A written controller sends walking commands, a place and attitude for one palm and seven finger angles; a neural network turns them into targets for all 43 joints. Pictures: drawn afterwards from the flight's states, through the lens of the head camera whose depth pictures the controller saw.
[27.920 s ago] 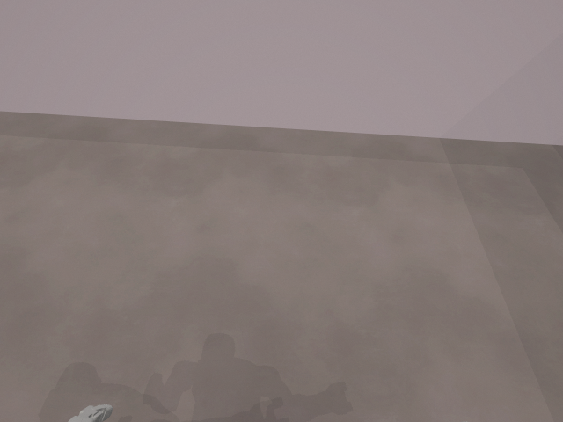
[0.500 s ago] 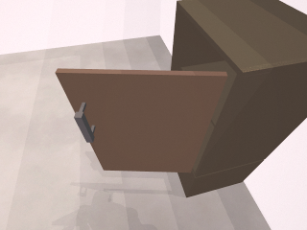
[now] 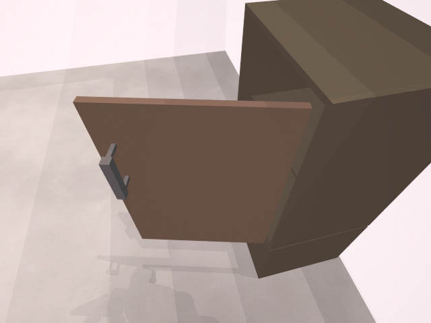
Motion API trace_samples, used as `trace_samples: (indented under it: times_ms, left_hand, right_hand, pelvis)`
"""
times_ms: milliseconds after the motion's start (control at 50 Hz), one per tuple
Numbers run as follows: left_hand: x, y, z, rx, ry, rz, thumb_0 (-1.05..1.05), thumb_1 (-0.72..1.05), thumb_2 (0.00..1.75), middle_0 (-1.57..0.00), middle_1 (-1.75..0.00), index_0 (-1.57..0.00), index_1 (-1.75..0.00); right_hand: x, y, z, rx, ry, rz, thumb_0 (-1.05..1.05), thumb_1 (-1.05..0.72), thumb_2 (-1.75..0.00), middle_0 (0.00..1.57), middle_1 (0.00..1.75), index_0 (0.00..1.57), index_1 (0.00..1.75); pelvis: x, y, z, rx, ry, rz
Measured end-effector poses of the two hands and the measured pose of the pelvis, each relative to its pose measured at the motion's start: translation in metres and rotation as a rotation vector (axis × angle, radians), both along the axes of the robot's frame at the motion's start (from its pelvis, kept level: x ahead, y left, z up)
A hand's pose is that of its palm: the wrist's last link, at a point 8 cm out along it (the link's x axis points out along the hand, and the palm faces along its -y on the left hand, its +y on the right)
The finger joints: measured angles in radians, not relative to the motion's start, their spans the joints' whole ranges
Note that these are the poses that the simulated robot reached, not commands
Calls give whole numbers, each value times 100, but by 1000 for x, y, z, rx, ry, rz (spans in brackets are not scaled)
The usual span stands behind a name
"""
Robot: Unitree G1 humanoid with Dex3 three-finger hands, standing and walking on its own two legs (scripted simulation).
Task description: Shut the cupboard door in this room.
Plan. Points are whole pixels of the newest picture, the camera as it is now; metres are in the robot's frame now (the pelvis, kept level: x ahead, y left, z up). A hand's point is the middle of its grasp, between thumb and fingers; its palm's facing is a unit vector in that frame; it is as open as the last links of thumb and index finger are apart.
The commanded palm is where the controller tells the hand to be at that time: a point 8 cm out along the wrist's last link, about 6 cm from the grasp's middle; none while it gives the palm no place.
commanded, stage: look again from close up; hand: left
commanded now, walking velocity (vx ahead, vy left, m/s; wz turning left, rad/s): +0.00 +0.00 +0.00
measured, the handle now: (117, 172) +0.41 +0.25 +0.01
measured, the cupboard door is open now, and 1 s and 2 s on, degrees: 74 74 74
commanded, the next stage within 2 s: raise the hand and make a fist in 0.22 s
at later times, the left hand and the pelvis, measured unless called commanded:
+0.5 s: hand out of the picture +0.13 +0.19 -0.06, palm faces +0.21 -0.96 -0.18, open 7.1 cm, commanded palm +0.09 +0.22 -0.07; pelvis -0.03 +0.00 -0.02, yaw +2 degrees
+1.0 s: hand out of the picture +0.13 +0.17 -0.04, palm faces -0.02 -1.00 -0.01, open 4.9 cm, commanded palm +0.10 +0.24 -0.03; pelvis -0.09 +0.03 -0.10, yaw +1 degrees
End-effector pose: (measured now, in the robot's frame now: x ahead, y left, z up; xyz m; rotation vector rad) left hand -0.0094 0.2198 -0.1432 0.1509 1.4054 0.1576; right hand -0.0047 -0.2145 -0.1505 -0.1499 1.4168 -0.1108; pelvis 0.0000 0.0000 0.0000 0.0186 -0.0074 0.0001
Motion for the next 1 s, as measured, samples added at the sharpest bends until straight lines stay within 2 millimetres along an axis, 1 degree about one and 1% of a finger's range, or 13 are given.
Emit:
trace_samples:
  times_ms: [340, 380, 420, 460, 520, 580, 620, 660, 740, 780, 860, 920, 1000]
  left_hand:
    - [-18, -15, -3, -19, 19, 14, 1, 91, 90, -20, -30, -20, -30]
    - [0, 0, 12, 19, -114, 79, 3, 94, 90, -20, -30, -20, -30]
    - [36, 14, 44, 76, -375, 72, 5, 96, 90, -21, -31, -21, -31]
    - [76, 18, 78, 100, -625, 50, 5, 96, 90, -21, -32, -22, -32]
    - [130, 12, 116, 69, -990, -5, 4, 95, 90, -24, -35, -24, -35]
    - [156, -5, 131, -63, -1307, -54, 3, 94, 90, -27, -39, -28, -39]
    - [154, -17, 128, -158, -1454, -109, 2, 93, 90, -30, -42, -30, -42]
    - [142, -24, 116, -208, -1498, -155, 1, 92, 90, -33, -46, -34, -46]
    - [107, -16, 80, -198, -1355, -134, 1, 91, 90, -41, -53, -41, -53]
    - [91, -4, 73, -144, -1302, -98, 1, 90, 90, -45, -57, -45, -57]
    - [83, 16, 90, -51, -1386, -81, 2, 90, 90, -52, -65, -52, -65]
    - [95, 17, 106, -67, -1471, -121, 2, 90, 90, -57, -71, -57, -71]
    - [117, 9, 108, -154, -1419, -188, 2, 90, 90, -64, -79, -65, -79]
  right_hand:
    - [-16, 2, 0, 11, 26, -9, 1, -92, -90, 20, 30, 20, 30]
    - [-10, -7, 4, -41, -77, -10, 2, -93, -90, 21, 30, 20, 30]
    - [4, -18, 8, -71, -241, -29, 2, -93, -90, 21, 30, 20, 30]
    - [23, -27, 12, -85, -388, -18, 2, -93, -90, 21, 30, 20, 30]
    - [56, -41, 17, -107, -577, 30, 2, -92, -90, 21, 30, 20, 30]
    - [89, -48, 25, -126, -738, 79, 1, -92, -90, 20, 30, 20, 30]
    - [108, -49, 31, -134, -822, 109, 1, -91, -90, 20, 30, 20, 30]
    - [124, -47, 35, -139, -888, 130, 1, -91, -90, 20, 30, 20, 30]
    - [146, -28, 37, -116, -965, 162, 1, -91, -90, 20, 30, 20, 30]
    - [151, -13, 35, -93, -983, 186, 1, -91, -90, 20, 30, 20, 30]
    - [148, 18, 20, -39, -968, 239, 1, -91, -90, 20, 30, 20, 30]
    - [135, 36, 4, 3, -917, 256, 1, -90, -90, 20, 30, 20, 30]
    - [108, 49, -13, 32, -815, 215, 1, -90, -90, 21, 30, 20, 30]
  pelvis:
    - [-7, -5, 0, -6, 1, 4]
    - [-10, -4, -3, -10, 6, -18]
    - [-13, -2, -7, -6, 15, -6]
    - [-20, 1, -11, -4, 30, 22]
    - [-36, 5, -23, -2, 90, 43]
    - [-52, 4, -43, 10, 159, 17]
    - [-61, 4, -59, 18, 191, -1]
    - [-69, 4, -73, 18, 205, -7]
    - [-80, 7, -91, 6, 205, -1]
    - [-83, 9, -96, -9, 208, 7]
    - [-88, 13, -102, -41, 221, 23]
    - [-91, 18, -104, -60, 228, 32]
    - [-91, 26, -100, -67, 233, 27]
